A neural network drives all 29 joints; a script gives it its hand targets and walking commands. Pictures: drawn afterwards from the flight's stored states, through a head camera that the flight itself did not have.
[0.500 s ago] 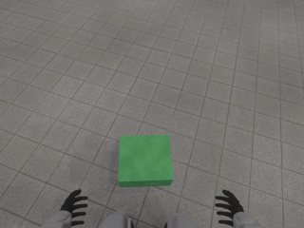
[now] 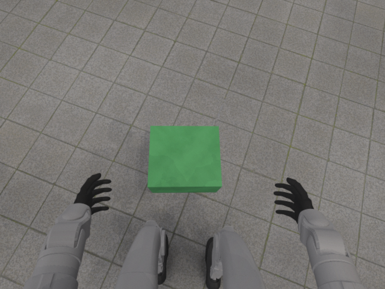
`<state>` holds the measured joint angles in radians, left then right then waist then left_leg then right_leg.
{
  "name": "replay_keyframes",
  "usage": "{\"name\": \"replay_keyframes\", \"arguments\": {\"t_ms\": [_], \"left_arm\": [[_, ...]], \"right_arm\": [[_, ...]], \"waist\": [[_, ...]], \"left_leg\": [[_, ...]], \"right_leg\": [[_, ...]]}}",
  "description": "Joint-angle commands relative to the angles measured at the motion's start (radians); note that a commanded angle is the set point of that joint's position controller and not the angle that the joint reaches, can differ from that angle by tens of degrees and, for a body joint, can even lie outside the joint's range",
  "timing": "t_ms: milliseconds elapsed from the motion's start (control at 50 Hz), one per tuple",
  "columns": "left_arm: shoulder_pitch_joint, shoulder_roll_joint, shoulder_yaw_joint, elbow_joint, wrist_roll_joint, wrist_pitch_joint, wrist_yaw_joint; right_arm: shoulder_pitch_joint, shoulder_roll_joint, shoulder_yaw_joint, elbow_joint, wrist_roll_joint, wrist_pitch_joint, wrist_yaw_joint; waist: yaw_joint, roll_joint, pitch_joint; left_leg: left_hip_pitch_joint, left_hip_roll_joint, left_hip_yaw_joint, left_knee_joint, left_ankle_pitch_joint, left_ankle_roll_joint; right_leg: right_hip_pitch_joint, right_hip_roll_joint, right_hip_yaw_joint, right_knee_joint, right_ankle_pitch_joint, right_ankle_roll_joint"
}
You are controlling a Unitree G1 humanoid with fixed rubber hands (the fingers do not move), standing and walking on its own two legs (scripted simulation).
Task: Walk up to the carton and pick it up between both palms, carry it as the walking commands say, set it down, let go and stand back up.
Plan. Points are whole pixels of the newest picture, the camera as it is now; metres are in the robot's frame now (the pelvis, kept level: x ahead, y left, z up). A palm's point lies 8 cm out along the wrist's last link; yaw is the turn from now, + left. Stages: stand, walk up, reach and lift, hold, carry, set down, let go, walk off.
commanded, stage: reach and lift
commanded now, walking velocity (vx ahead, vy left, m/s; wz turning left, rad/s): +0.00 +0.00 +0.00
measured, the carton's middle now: (184, 160) +0.51 +0.03 -0.61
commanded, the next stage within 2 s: none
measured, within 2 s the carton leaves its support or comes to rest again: neither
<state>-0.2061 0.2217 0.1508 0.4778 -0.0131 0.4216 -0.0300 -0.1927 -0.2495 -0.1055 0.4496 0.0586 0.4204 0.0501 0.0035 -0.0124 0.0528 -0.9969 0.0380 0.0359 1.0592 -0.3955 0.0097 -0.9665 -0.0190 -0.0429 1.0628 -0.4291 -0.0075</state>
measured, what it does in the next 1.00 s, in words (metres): lowers itself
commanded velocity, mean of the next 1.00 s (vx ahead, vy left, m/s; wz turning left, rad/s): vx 0.00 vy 0.00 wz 0.00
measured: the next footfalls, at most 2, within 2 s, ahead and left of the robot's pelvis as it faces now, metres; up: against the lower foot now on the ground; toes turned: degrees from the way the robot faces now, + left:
none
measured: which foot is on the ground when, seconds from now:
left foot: down 0.00-1.00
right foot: down 0.00-1.00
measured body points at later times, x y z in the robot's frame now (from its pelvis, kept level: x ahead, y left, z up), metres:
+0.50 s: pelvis -0.05 +0.00 -0.03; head +0.23 +0.01 +0.32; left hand +0.40 +0.24 -0.15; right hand +0.42 -0.22 -0.14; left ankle +0.06 +0.11 -0.66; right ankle +0.04 -0.12 -0.66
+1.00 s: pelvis -0.05 +0.00 -0.06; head +0.33 +0.02 +0.18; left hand +0.50 +0.26 -0.20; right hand +0.53 -0.20 -0.20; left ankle +0.06 +0.12 -0.66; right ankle +0.04 -0.12 -0.66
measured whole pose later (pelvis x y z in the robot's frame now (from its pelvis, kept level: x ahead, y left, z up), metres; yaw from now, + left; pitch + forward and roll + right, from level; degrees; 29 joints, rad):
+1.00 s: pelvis -0.05 +0.00 -0.06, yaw +0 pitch +30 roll +0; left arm -1.28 0.46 0.27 0.62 -0.19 0.35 0.03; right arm -1.32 -0.49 -0.19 0.64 0.17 0.34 -0.02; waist 0.04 -0.01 0.52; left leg -1.41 0.03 0.03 1.24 -0.35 0.02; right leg -1.39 -0.03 -0.03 1.26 -0.39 -0.01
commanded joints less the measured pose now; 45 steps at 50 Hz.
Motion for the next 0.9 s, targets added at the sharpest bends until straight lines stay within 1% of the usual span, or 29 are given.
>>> {"name": "replay_keyframes", "arguments": {"t_ms": [0, 20, 40, 60, 120, 160, 180, 200, 240, 260, 280, 320, 360, 380, 440, 480, 500, 540, 560, 580, 600, 640, 700, 720, 740, 760, 780, 840, 880], "left_arm": [[-0.199, 0.141, 0.034, -0.145, -0.01, 0.029, 0.006], [-0.269, 0.136, 0.027, -0.143, -0.032, 0.022, 0.005], [-0.268, 0.142, 0.036, -0.073, -0.018, 0.033, 0.004], [-0.308, 0.14, 0.031, -0.057, -0.038, 0.035, 0.007], [-0.573, 0.187, 0.065, -0.052, -0.022, 0.032, 0.021], [-0.636, 0.247, 0.106, -0.06, -0.029, 0.028, 0.024], [-0.7, 0.258, 0.084, -0.042, -0.06, 0.033, 0.024], [-0.688, 0.248, 0.081, -0.017, -0.042, 0.038, 0.03], [-0.769, 0.274, 0.116, 0.013, -0.045, 0.018, 0.024], [-0.854, 0.254, 0.095, -0.049, -0.057, -0.002, 0.032], [-0.825, 0.261, 0.093, 0.024, -0.032, 0.001, 0.039], [-0.873, 0.293, 0.122, 0.033, -0.034, -0.017, 0.047], [-0.929, 0.26, 0.102, 0.092, -0.063, -0.04, 0.053], [-0.931, 0.28, 0.114, 0.112, -0.065, -0.045, 0.052], [-1.002, 0.316, 0.13, 0.171, -0.077, -0.098, 0.042], [-1.019, 0.345, 0.15, 0.083, -0.062, -0.134, 0.047], [-1.0, 0.355, 0.154, 0.103, -0.058, -0.146, 0.046], [-1.025, 0.329, 0.122, 0.194, -0.095, -0.153, 0.038], [-1.139, 0.383, 0.168, 0.045, -0.083, -0.171, 0.046], [-1.155, 0.395, 0.16, 0.004, -0.104, -0.168, 0.05], [-1.094, 0.388, 0.138, 0.141, -0.103, -0.138, 0.047], [-1.25, 0.428, 0.129, 0.098, -0.148, -0.137, 0.052], [-1.379, 0.475, 0.113, -0.202, -0.218, -0.108, 0.09], [-1.286, 0.499, 0.126, -0.251, -0.206, -0.092, 0.099], [-1.367, 0.518, 0.143, -0.307, -0.215, -0.107, 0.101], [-1.208, 0.473, 0.157, -0.179, -0.19, -0.08, 0.105], [-1.304, 0.494, 0.178, -0.235, -0.198, -0.082, 0.106], [-1.34, 0.543, 0.205, -0.216, -0.186, -0.083, 0.09], [-1.263, 0.496, 0.167, -0.063, -0.185, -0.095, 0.074]], "right_arm": [[-0.204, -0.228, -0.075, -0.098, -0.002, 0.022, 0.002], [-0.296, -0.239, -0.065, -0.112, 0.018, 0.009, -0.001], [-0.32, -0.167, -0.035, -0.086, 0.06, 0.019, 0.0], [-0.367, -0.228, -0.069, -0.05, 0.026, 0.019, -0.003], [-0.604, -0.24, -0.061, -0.025, 0.079, 0.01, 0.007], [-0.704, -0.248, -0.05, -0.047, 0.077, 0.018, -0.006], [-0.713, -0.315, -0.095, 0.006, 0.03, 0.016, -0.01], [-0.697, -0.284, -0.065, 0.085, 0.062, 0.024, -0.012], [-0.77, -0.29, -0.118, 0.099, 0.04, 0.004, -0.024], [-0.854, -0.291, -0.114, 0.036, 0.08, -0.022, -0.019], [-0.843, -0.308, -0.119, 0.14, 0.052, -0.02, -0.019], [-0.908, -0.338, -0.122, 0.099, 0.063, -0.045, -0.017], [-1.013, -0.305, -0.083, 0.175, 0.085, -0.069, -0.02], [-1.029, -0.338, -0.096, 0.15, 0.072, -0.073, -0.025], [-1.095, -0.322, -0.077, 0.183, 0.074, -0.112, -0.045], [-1.104, -0.393, -0.142, 0.161, 0.065, -0.146, -0.04], [-1.065, -0.341, -0.11, 0.207, 0.069, -0.151, -0.039], [-1.075, -0.345, -0.125, 0.22, 0.077, -0.175, -0.047], [-1.172, -0.416, -0.153, 0.143, 0.081, -0.186, -0.045], [-1.203, -0.438, -0.144, 0.107, 0.08, -0.188, -0.048], [-1.143, -0.438, -0.117, 0.211, 0.08, -0.158, -0.045], [-1.351, -0.454, -0.086, 0.066, 0.126, -0.151, -0.053], [-1.439, -0.561, -0.135, -0.118, 0.182, -0.13, -0.076], [-1.304, -0.555, -0.112, -0.128, 0.222, -0.124, -0.078], [-1.397, -0.577, -0.121, -0.147, 0.218, -0.128, -0.085], [-1.24, -0.571, -0.157, -0.032, 0.151, -0.117, -0.076], [-1.408, -0.575, -0.123, -0.166, 0.183, -0.109, -0.08], [-1.435, -0.523, -0.132, -0.157, 0.176, -0.086, -0.085], [-1.416, -0.502, -0.122, -0.067, 0.141, -0.102, -0.074]], "waist": [[-0.014, 0.027, -0.672], [-0.015, 0.031, -0.648], [0.031, 0.025, -0.578], [-0.012, -0.022, -0.572], [0.028, 0.052, -0.566], [0.054, -0.026, -0.706], [-0.034, -0.067, -0.793], [0.001, 0.007, -0.721], [0.001, -0.026, -0.79], [-0.009, 0.031, -0.856], [0.014, 0.06, -0.819], [0.004, 0.027, -0.967], [0.042, 0.058, -0.962], [0.029, -0.01, -1.054], [0.039, -0.07, -1.033], [0.043, 0.019, -1.191], [0.061, -0.015, -1.175], [0.008, -0.031, -1.201], [0.029, 0.027, -1.372], [0.012, -0.012, -1.499], [0.03, -0.036, -1.466], [0.04, -0.034, -1.523], [0.02, 0.007, -2.016], [0.04, 0.082, -2.112], [0.06, 0.09, -2.019], [0.014, 0.093, -2.041], [0.088, 0.057, -1.984], [0.097, -0.005, -1.945], [0.101, -0.106, -1.805]], "left_leg": [[0.458, -0.061, -0.037, -0.136, 0.21, -0.026], [0.412, -0.054, -0.055, -0.129, 0.176, -0.02], [0.363, -0.061, -0.039, -0.145, 0.114, -0.008], [0.345, -0.054, -0.028, -0.147, 0.069, -0.012], [0.337, -0.06, -0.038, -0.15, -0.049, -0.009], [0.284, -0.066, -0.016, -0.124, -0.014, 0.009], [0.323, -0.077, -0.016, -0.116, -0.025, 0.009], [0.322, -0.066, -0.024, -0.129, 0.001, -0.003], [0.298, -0.072, -0.002, -0.11, 0.032, -0.004], [0.404, -0.067, -0.032, -0.097, 0.055, 0.004], [0.391, -0.06, -0.036, -0.108, 0.034, -0.012], [0.393, -0.066, -0.025, -0.088, 0.107, -0.01], [0.355, -0.068, -0.028, -0.088, 0.104, -0.016], [0.334, -0.078, -0.014, -0.098, 0.123, -0.01], [0.176, -0.091, -0.015, -0.051, 0.194, 0.005], [0.328, -0.089, -0.038, -0.02, 0.389, -0.011], [0.303, -0.092, -0.024, -0.013, 0.41, -0.014], [0.294, -0.085, -0.033, 0.003, 0.426, -0.007], [0.431, -0.084, -0.035, 0.023, 0.489, -0.01], [0.503, -0.092, -0.042, 0.037, 0.57, -0.001], [0.47, -0.095, -0.036, 0.039, 0.53, -0.003], [0.504, -0.095, -0.034, 0.07, 0.448, 0.009], [0.732, -0.122, -0.061, 0.152, 0.754, -0.005], [0.879, -0.115, -0.06, 0.167, 0.974, -0.015], [0.882, -0.094, -0.09, 0.202, 1.013, -0.009], [0.988, -0.083, -0.09, 0.223, 1.044, -0.018], [0.888, -0.071, -0.088, 0.223, 0.978, -0.003], [0.604, -0.096, -0.037, 0.153, 0.773, 0.01], [0.285, -0.112, -0.023, 0.128, 0.648, 0.011]], "right_leg": [[0.219, 0.062, 0.004, -0.147, 0.23, 0.004], [0.179, 0.047, 0.016, -0.137, 0.211, -0.003], [0.171, 0.046, 0.02, -0.155, 0.155, 0.003], [0.175, 0.056, 0.008, -0.154, 0.123, 0.006], [0.1, 0.037, 0.012, -0.147, -0.007, 0.0], [0.204, 0.037, 0.025, -0.144, 0.02, 0.018], [0.213, 0.042, 0.007, -0.142, 0.037, 0.013], [0.169, 0.034, 0.023, -0.139, 0.047, 0.008], [0.161, 0.041, 0.016, -0.145, 0.057, 0.024], [0.105, 0.038, 0.015, -0.118, 0.07, 0.007], [0.059, 0.04, 0.006, -0.114, 0.058, 0.008], [0.106, 0.05, 0.003, -0.112, 0.13, 0.008], [0.102, 0.048, 0.016, -0.095, 0.107, 0.015], [0.175, 0.055, 0.02, -0.114, 0.134, 0.02], [0.176, 0.057, 0.03, -0.07, 0.227, 0.029], [0.104, 0.07, 0.022, -0.029, 0.349, 0.025], [0.091, 0.071, 0.019, -0.032, 0.367, 0.032], [0.085, 0.074, 0.021, -0.025, 0.392, 0.028], [0.095, 0.073, 0.041, -0.015, 0.382, 0.023], [0.126, 0.086, 0.024, -0.006, 0.446, 0.022], [0.12, 0.091, 0.016, 0.001, 0.41, 0.03], [0.139, 0.078, 0.031, 0.019, 0.321, 0.022], [0.315, 0.109, 0.017, 0.101, 0.598, 0.006], [0.325, 0.11, 0.015, 0.113, 0.739, 0.009], [0.125, 0.107, 0.025, 0.101, 0.664, 0.015], [0.05, 0.109, 0.0, 0.071, 0.628, 0.02], [0.019, 0.105, 0.018, 0.095, 0.549, 0.017], [0.288, 0.086, 0.043, 0.109, 0.629, 0.012], [0.399, 0.078, 0.053, 0.141, 0.721, 0.011]]}}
